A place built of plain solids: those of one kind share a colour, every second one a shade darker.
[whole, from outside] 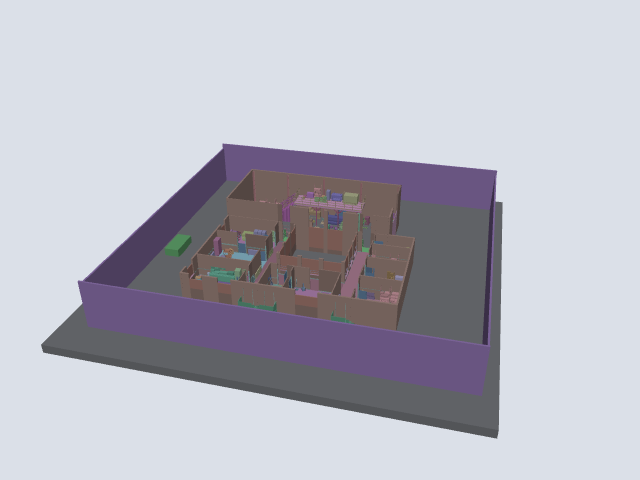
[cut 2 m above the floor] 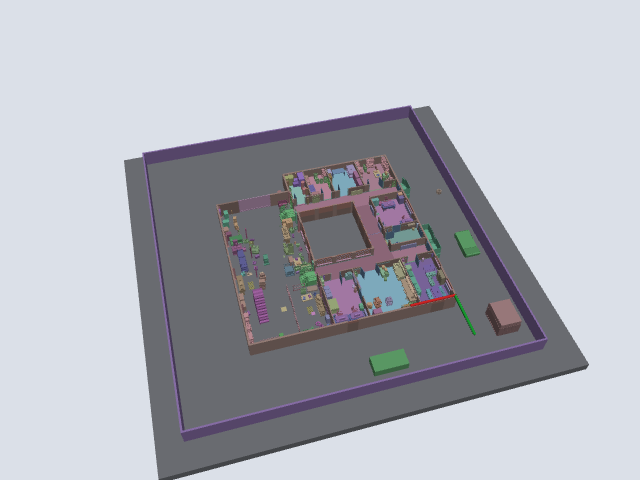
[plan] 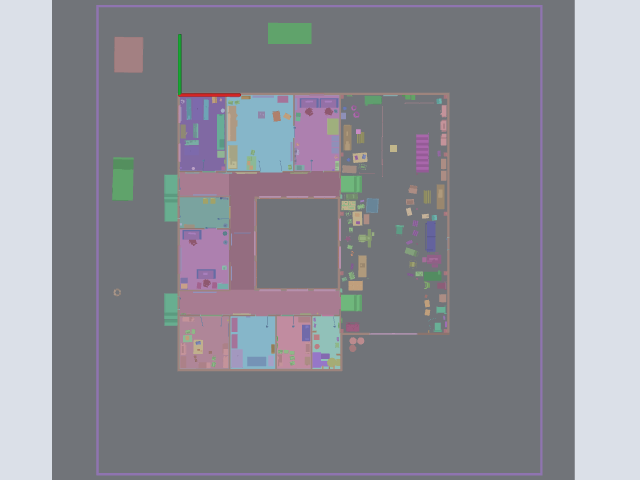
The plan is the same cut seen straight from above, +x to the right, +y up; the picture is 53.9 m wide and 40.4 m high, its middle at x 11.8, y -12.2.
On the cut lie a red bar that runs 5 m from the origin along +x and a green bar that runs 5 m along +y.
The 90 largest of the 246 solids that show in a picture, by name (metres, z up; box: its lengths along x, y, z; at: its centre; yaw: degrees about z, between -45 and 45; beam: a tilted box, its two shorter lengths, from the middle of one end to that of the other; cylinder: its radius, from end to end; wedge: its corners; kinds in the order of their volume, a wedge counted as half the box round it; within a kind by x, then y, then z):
{
 "yard_bound_1": {"box": [0.2, 39.6, 5.65], "at": [-6.93, -12.21, 2.77]},
 "yard_bound_2": {"box": [37.56, 0.2, 5.25], "at": [11.75, -31.91, 2.58]},
 "yard_bound_3": {"box": [37.56, 0.2, 5.25], "at": [11.75, 7.49, 2.58]},
 "yard_bound_4": {"box": [0.2, 39.6, 5.95], "at": [30.43, -12.21, 2.92]},
 "wall_1": {"box": [0.2, 4.7, 3.59], "at": [-0.1, -20.9, 1.75]},
 "wall_2": {"box": [0.2, 2.1, 3.59], "at": [-0.1, -17.5, 1.75]},
 "wall_3": {"box": [0.2, 1.41, 3.59], "at": [-0.1, -15.75, 1.75]},
 "wall_4": {"box": [0.2, 2.41, 1.79], "at": [-0.1, -13.85, 0.85]},
 "wall_5": {"box": [0.2, 1.41, 3.59], "at": [-0.1, -11.95, 1.75]},
 "wall_6": {"box": [0.2, 2.7, 3.59], "at": [-0.1, -9.9, 1.75]},
 "wall_7": {"box": [0.2, 2.1, 3.59], "at": [-0.1, -7.5, 1.75]},
 "wall_8": {"box": [0.2, 0.86, 3.59], "at": [-0.1, -6.03, 1.75]},
 "wall_9": {"box": [0.2, 1.51, 1.79], "at": [-0.1, -4.85, 0.85]},
 "wall_10": {"box": [0.2, 1.76, 3.59], "at": [-0.1, -3.23, 1.75]},
 "wall_11": {"box": [0.2, 1.51, 1.79], "at": [-0.1, -1.6, 0.85]},
 "wall_12": {"box": [0.2, 1.06, 3.59], "at": [-0.1, -0.33, 1.75]},
 "wall_13": {"box": [1.41, 0.2, 3.59], "at": [0.5, 0.1, 1.75]},
 "wall_14": {"box": [4.4, 0.2, 3.59], "at": [2.0, -23.15, 1.75]},
 "wall_15": {"box": [4.2, 0.06, 3.59], "at": [2.1, -16.48, 1.75]},
 "wall_16": {"box": [4.2, 0.06, 3.59], "at": [2.1, -16.42, 1.75]},
 "wall_17": {"box": [4.2, 0.06, 3.59], "at": [2.1, -8.58, 1.75]},
 "wall_18": {"box": [4.2, 0.06, 3.59], "at": [2.1, -8.52, 1.75]},
 "wall_19": {"box": [1.21, 0.2, 3.59], "at": [3.3, 0.1, 1.75]},
 "wall_20": {"box": [0.06, 6.45, 3.59], "at": [3.87, -3.23, 1.75]},
 "wall_21": {"box": [0.06, 6.45, 3.59], "at": [3.93, -3.23, 1.75]},
 "wall_22": {"box": [0.06, 4.5, 3.59], "at": [4.17, -20.8, 1.75]},
 "wall_23": {"box": [0.06, 2.46, 3.59], "at": [4.23, -15.28, 1.75]},
 "wall_24": {"box": [2.85, 0.06, 3.59], "at": [5.33, -6.48, 1.75]},
 "wall_25": {"box": [2.85, 0.06, 3.59], "at": [5.33, -6.42, 1.75]},
 "wall_26": {"box": [3.9, 0.2, 3.59], "at": [6.15, -23.15, 1.75]},
 "wall_27": {"box": [0.2, 2.06, 1.39], "at": [6.4, -15.03, 0.65]},
 "wall_28": {"box": [0.2, 2.01, 1.39], "at": [6.4, -12.5, 0.65]},
 "wall_29": {"box": [5.7, 0.2, 3.59], "at": [6.75, 0.1, 1.75]},
 "wall_30": {"box": [0.06, 4.5, 3.59], "at": [8.07, -20.8, 1.75]},
 "wall_31": {"box": [0.06, 4.5, 3.59], "at": [8.13, -20.8, 1.75]},
 "wall_32": {"box": [0.06, 2.83, 3.59], "at": [9.57, -5.04, 1.75]},
 "wall_33": {"box": [0.06, 2.58, 3.59], "at": [9.57, -1.29, 1.75]},
 "wall_34": {"box": [3.0, 0.2, 3.59], "at": [9.6, -23.15, 1.75]},
 "wall_35": {"box": [0.06, 2.58, 3.59], "at": [9.63, -1.29, 1.75]},
 "wall_36": {"box": [1.36, 0.2, 3.59], "at": [10.28, 0.1, 1.75]},
 "wall_37": {"box": [0.06, 4.5, 3.59], "at": [11.07, -20.8, 1.75]},
 "wall_38": {"box": [2.6, 0.2, 3.59], "at": [12.4, -23.15, 1.75]},
 "wall_39": {"box": [1.36, 0.2, 3.59], "at": [12.82, 0.1, 1.75]},
 "wall_40": {"box": [0.2, 1.86, 5.95], "at": [13.4, -15.53, 2.92]},
 "wall_41": {"box": [0.2, 0.51, 5.95], "at": [13.4, -12.5, 2.92]},
 "wall_42": {"box": [0.2, 1.86, 5.95], "at": [13.4, -9.47, 2.92]},
 "wall_43": {"box": [0.06, 6.45, 3.59], "at": [13.47, -3.23, 1.75]},
 "wall_44": {"box": [0.06, 6.45, 5.95], "at": [13.53, -3.23, 2.92]},
 "wall_45": {"box": [0.2, 3.25, 3.59], "at": [13.6, -21.62, 1.75]},
 "wall_46": {"box": [2.51, 0.2, 5.95], "at": [14.75, -20.1, 2.92]},
 "wall_47": {"box": [9.2, 0.2, 5.95], "at": [18.1, 0.1, 2.92]},
 "wall_48": {"box": [2.71, 0.2, 5.95], "at": [21.35, -20.1, 2.92]},
 "wall_49": {"box": [0.2, 20.4, 5.95], "at": [22.6, -10.0, 2.92]},
 "raised_floor_corridor_1": {"box": [4.33, 2.23, 0.79], "at": [2.1, -7.5, 0.35]},
 "raised_floor_corridor_2": {"box": [2.23, 10.13, 0.79], "at": [5.25, -11.45, 0.35]},
 "raised_floor_corridor_3": {"box": [13.63, 2.23, 0.79], "at": [6.75, -17.5, 0.35]},
 "raised_floor_corridor_4": {"box": [7.33, 2.23, 0.79], "at": [9.9, -7.5, 0.35]},
 "raised_floor_inspect_1": {"box": [4.03, 4.63, 0.79], "at": [6.15, -20.8, 0.35]},
 "raised_floor_inspect_2": {"box": [5.83, 6.58, 0.79], "at": [6.75, -3.23, 0.35]},
 "raised_floor_office_1": {"box": [4.33, 5.33, 0.79], "at": [2.1, -13.85, 0.35]},
 "raised_floor_office_2": {"box": [4.03, 6.58, 0.79], "at": [11.55, -3.23, 0.35]},
 "raised_floor_mess_1": {"box": [4.03, 6.58, 0.79], "at": [1.95, -3.23, 0.35]},
 "beyond_container_1": {"box": [2.32, 2.93, 2.59], "at": [-4.31, 3.41, 1.24], "yaw": -0.6},
 "raised_floor_stores_1": {"box": [4.33, 4.63, 0.79], "at": [2.1, -20.8, 0.35]},
 "raised_floor_crib_1": {"box": [3.13, 4.63, 0.79], "at": [9.6, -20.8, 0.35]},
 "beyond_skip_1": {"box": [1.72, 2.6, 0.61], "at": [-4.79, -7.57, 0.91], "yaw": -1.1},
 "beyond_skip_2": {"box": [1.72, 0.81, 0.61], "at": [-4.75, -5.83, 0.91], "yaw": -1.1},
 "beyond_skip_3": {"box": [3.66, 1.78, 0.95], "at": [9.25, 5.18, 0.82], "yaw": -0.2},
 "raised_floor_lobby_1": {"box": [4.33, 2.83, 0.79], "at": [2.1, -9.9, 0.35]},
 "raised_floor_plant_1": {"box": [2.53, 4.63, 0.79], "at": [12.3, -20.8, 0.35]},
 "raised_floor_steel_grating_1": {"box": [2.6, 9.1, 0.2], "at": [21.2, -11.06, 2.8]},
 "yard_step_1": {"box": [1.1, 1.6, 0.74], "at": [-0.75, -17.5, 0.36]},
 "yard_step_2": {"box": [1.1, 1.6, 0.74], "at": [-0.75, -9.85, 0.36]},
 "yard_step_3": {"box": [1.1, 1.6, 0.74], "at": [-0.75, -7.5, 0.36]},
 "tall_cupboard_1": {"box": [0.5, 1.2, 1.9], "at": [4.61, -20.73, 1.79]},
 "tall_cupboard_2": {"box": [0.5, 1.2, 2.04], "at": [4.61, -19.35, 1.82]},
 "tall_cupboard_3": {"box": [0.9, 0.6, 2.0], "at": [8.68, -0.35, 1.84]},
 "door_landing_1": {"box": [1.1, 1.4, 0.79], "at": [14.11, -17.5, 0.35]},
 "door_landing_2": {"box": [1.1, 1.4, 0.79], "at": [14.11, -7.5, 0.35]},
 "tank_1": {"box": [1.03, 1.81, 1.15], "at": [21.9, -13.8, 3.55]},
 "plant_pumps_1": {"box": [0.72, 1.3, 1.35], "at": [11.52, -22.3, 1.37]},
 "kitchenette_1": {"box": [0.6, 3.0, 0.68], "at": [3.46, -3.11, 1.18]},
 "plan_chest_1": {"box": [0.85, 1.27, 0.97], "at": [12.9, -2.66, 1.18]},
 "window_pane_1": {"box": [0.1, 1.85, 2.81], "at": [13.35, -13.68, 1.99]},
 "window_pane_2": {"box": [0.1, 1.85, 2.81], "at": [13.35, -11.32, 1.99]},
 "lockers_1": {"box": [0.45, 1.2, 1.85], "at": [0.28, -3.07, 1.62]},
 "roller_shutter_1": {"box": [3.86, 0.06, 3.55], "at": [18.0, -20.12, 1.73]},
 "calorifier_1": {"cylinder": 0.4, "from": [12.8, -22.51, 0.74], "to": [12.8, -22.51, 2.41]},
 "fridge_tall_1": {"box": [0.64, 0.6, 1.8], "at": [3.47, -4.98, 1.59]},
 "surface_grinder_1": {"box": [1.19, 0.74, 0.62], "at": [21.41, -13.82, 0.45]}
}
